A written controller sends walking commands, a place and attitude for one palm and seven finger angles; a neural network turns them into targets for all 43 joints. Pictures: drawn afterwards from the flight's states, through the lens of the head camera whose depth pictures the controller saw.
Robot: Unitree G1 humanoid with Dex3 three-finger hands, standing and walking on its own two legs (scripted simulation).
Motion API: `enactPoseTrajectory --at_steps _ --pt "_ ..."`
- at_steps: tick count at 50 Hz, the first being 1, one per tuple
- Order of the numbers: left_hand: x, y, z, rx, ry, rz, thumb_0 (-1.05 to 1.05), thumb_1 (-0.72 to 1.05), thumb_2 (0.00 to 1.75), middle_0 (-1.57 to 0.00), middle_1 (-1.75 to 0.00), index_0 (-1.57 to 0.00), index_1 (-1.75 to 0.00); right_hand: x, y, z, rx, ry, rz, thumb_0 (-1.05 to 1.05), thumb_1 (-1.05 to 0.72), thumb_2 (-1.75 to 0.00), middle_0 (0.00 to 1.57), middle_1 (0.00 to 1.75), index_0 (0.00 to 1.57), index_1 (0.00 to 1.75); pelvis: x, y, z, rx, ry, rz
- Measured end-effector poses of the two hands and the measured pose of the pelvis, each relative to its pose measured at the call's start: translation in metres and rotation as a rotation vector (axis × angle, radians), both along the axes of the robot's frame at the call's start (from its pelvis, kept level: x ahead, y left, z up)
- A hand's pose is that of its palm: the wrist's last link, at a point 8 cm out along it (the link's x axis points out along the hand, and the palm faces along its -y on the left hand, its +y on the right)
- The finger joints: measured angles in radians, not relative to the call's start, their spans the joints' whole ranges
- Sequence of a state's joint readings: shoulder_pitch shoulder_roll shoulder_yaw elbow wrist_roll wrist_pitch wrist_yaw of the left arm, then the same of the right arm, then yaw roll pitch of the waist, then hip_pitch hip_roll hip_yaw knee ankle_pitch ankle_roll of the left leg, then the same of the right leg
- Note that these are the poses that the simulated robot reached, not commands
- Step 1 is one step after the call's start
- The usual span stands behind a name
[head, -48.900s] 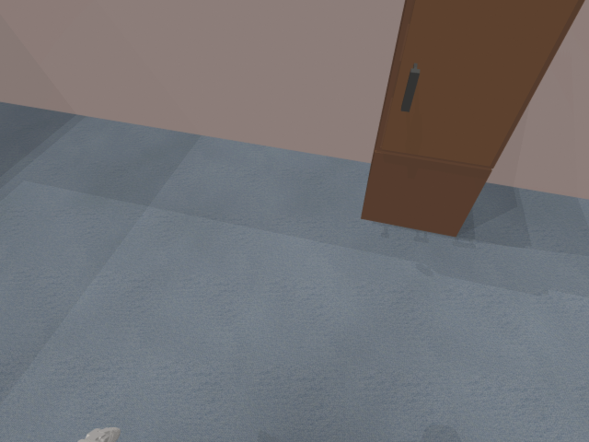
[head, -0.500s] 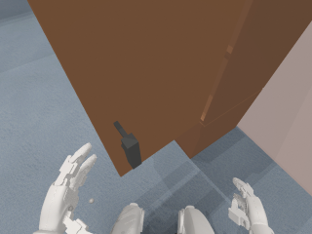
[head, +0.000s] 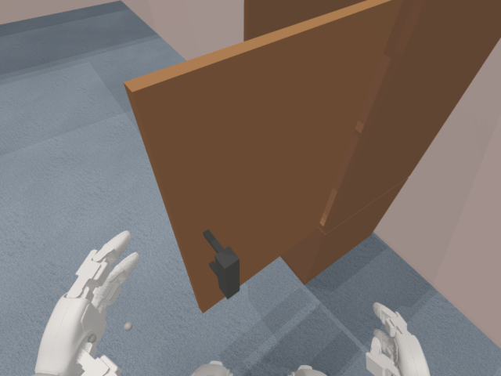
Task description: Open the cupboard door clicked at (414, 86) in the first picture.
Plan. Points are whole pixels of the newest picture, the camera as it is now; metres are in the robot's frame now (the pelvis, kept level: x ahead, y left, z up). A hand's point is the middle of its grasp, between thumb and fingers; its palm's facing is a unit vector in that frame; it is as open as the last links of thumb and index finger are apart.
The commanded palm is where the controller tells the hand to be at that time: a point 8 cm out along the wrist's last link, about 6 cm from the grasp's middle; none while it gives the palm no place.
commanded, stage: draw the hand back to the body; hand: left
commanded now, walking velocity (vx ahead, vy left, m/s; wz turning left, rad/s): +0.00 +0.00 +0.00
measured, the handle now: (220, 263) +0.30 +0.07 +0.00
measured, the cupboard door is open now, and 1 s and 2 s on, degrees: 93 93 93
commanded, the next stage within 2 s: step back with the hand held close in 1.14 s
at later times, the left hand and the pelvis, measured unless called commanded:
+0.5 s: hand (39, 268) +0.21 +0.24 +0.17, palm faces +0.33 -0.86 -0.38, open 12.3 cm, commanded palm +0.16 +0.28 +0.20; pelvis +0.03 +0.01 +0.06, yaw +0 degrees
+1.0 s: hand out of the picture +0.22 +0.25 +0.23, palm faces +0.43 -0.82 -0.38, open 7.6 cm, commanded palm +0.17 +0.29 +0.25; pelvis +0.02 -0.01 +0.08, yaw -2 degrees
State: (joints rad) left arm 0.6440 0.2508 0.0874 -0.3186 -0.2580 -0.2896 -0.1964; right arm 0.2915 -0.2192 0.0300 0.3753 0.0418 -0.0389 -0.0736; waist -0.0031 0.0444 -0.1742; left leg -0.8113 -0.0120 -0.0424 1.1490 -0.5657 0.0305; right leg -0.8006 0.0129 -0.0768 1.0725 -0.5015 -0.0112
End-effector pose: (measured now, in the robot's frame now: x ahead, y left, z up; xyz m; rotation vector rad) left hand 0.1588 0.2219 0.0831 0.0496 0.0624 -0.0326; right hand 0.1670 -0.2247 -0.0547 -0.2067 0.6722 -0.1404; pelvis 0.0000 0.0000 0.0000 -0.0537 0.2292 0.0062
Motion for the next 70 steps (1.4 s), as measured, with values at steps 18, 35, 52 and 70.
enactPoseTrajectory --at_steps 18,35,52,70 --pt "-0.002 0.045 0.074 0.319 0.1 0.317 -0.01 -0.09 0.47 -0.17 -0.3 -0.17 -0.3 0.023 0.023 0.046 0.007 -0.037 0.016 0.01 -0.9 -0.9 0.2 0.3 0.21 0.3 0.024 0.013 0.05 0.015 -0.148 -0.005" --pt "0.016 0.069 0.157 0.409 -0.159 0.42 0.0 0.49 0.72 -0.2 -0.3 -0.19 -0.3 0.031 0.012 0.063 0.01 -0.047 0.053 0.01 -0.9 -0.9 0.2 0.3 0.21 0.3 0.029 0.004 0.075 0.03 -0.253 -0.021" --pt "0.014 0.061 0.167 0.396 -0.197 0.443 0.01 0.87 0.89 -0.21 -0.3 -0.2 -0.3 0.024 -0.011 0.064 0.003 -0.019 0.042 0.01 -0.9 -0.9 0.2 0.3 0.21 0.3 0.023 -0.01 0.082 0.037 -0.29 -0.03" --pt "0.024 0.068 0.179 0.466 -0.246 0.44 0.01 0.89 0.9 -0.21 -0.3 -0.21 -0.3 0.02 -0.018 0.063 0.01 0.019 0.016 0.01 -0.9 -0.9 0.2 0.3 0.21 0.3 0.018 -0.012 0.085 0.026 -0.262 -0.037"
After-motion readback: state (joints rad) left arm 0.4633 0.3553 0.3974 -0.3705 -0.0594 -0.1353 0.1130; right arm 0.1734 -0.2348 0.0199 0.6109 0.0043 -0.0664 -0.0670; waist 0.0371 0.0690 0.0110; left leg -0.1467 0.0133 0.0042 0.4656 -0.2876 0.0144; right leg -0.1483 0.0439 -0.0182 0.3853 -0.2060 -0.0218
